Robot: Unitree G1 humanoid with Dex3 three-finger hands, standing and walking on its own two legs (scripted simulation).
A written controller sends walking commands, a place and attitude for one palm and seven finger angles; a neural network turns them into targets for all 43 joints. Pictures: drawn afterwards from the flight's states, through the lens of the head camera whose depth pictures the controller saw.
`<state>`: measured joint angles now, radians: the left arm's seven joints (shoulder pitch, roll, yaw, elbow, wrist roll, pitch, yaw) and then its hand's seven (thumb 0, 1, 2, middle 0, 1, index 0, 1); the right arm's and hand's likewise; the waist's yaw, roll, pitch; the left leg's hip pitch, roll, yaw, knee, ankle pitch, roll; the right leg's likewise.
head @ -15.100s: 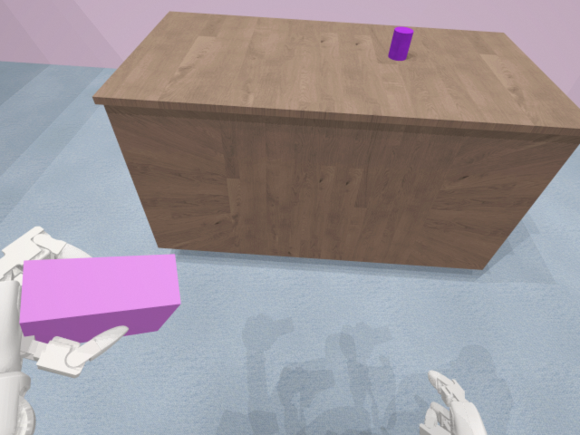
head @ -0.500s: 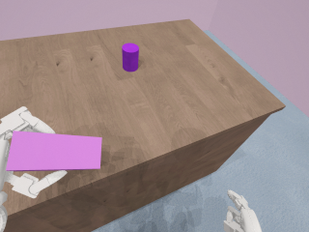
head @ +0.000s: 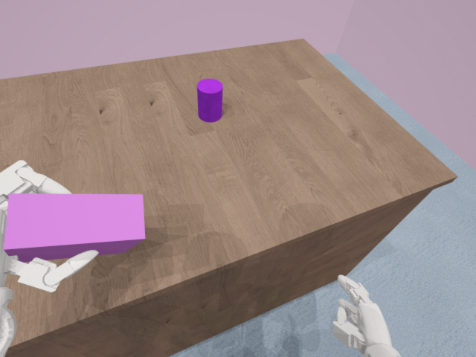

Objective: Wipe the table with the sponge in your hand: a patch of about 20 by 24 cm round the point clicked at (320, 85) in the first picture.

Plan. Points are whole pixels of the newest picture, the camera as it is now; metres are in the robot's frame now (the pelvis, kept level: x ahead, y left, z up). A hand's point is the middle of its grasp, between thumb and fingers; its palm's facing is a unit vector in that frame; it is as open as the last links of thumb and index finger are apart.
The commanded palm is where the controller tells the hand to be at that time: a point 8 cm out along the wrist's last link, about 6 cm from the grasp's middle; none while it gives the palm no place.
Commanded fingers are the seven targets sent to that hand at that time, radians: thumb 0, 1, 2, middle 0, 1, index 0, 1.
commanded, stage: look again from close up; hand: left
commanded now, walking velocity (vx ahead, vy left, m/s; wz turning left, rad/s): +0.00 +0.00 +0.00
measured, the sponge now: (98, 228) +0.24 +0.21 +0.14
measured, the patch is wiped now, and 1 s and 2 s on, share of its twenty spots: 0.00 0.00 0.00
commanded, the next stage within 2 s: come to a stop and stand still in 0.38 s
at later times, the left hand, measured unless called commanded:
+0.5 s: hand (68, 236) +0.22 +0.23 +0.15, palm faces +0.36 -0.85 -0.39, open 9.9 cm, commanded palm +0.16 +0.27 +0.17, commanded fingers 0.00 0.10 1.30 -1.20 -1.60 -1.20 -1.60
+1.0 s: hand (61, 243) +0.22 +0.25 +0.12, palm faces +0.29 -0.86 -0.42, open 9.9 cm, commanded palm +0.15 +0.28 +0.17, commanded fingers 0.00 0.10 1.30 -1.20 -1.60 -1.20 -1.60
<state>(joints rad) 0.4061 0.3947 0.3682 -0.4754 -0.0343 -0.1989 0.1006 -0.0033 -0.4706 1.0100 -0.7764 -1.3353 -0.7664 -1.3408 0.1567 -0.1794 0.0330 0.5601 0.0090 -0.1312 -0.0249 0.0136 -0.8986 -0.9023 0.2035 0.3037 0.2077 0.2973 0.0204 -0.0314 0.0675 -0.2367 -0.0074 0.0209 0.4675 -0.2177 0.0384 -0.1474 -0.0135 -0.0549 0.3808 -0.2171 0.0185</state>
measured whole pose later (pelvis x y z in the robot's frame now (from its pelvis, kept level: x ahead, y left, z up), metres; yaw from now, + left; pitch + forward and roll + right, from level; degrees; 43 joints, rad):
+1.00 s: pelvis -0.01 +0.00 -0.01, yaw +0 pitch +1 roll -1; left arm 0.46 0.45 0.36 -0.46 -0.05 -0.21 0.10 0.00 -0.47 1.01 -0.78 -1.34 -0.77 -1.34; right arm 0.22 -0.21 0.01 0.58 0.01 -0.13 0.00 0.01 -0.90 -0.90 0.20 0.30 0.21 0.30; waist 0.00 -0.08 0.09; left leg -0.32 -0.03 0.03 0.56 -0.25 0.05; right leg -0.26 -0.04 -0.05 0.53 -0.28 0.02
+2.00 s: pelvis -0.02 -0.02 +0.00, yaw +0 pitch -2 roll -2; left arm 0.45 0.36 0.32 -0.46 -0.05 -0.15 0.10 0.00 -0.47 1.01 -0.77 -1.33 -0.77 -1.34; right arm 0.20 -0.21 0.03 0.57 0.03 -0.13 -0.06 0.02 -0.90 -0.90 0.20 0.30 0.21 0.30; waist 0.01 0.01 0.05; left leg -0.26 0.02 0.01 0.50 -0.21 0.02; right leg -0.18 0.01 -0.06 0.43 -0.22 0.00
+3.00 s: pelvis -0.01 -0.07 -0.01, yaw +1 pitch -3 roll +1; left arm 0.27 0.58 0.28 -0.33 0.19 0.21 -0.06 0.00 -0.47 1.02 -0.77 -1.33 -0.77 -1.34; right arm 0.13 -0.24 0.07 0.60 0.03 -0.07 -0.11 0.02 -0.90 -0.90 0.20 0.30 0.21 0.30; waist 0.07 0.10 0.00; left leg -0.26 0.04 -0.02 0.57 -0.25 -0.03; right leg -0.22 0.03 -0.09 0.59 -0.32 -0.07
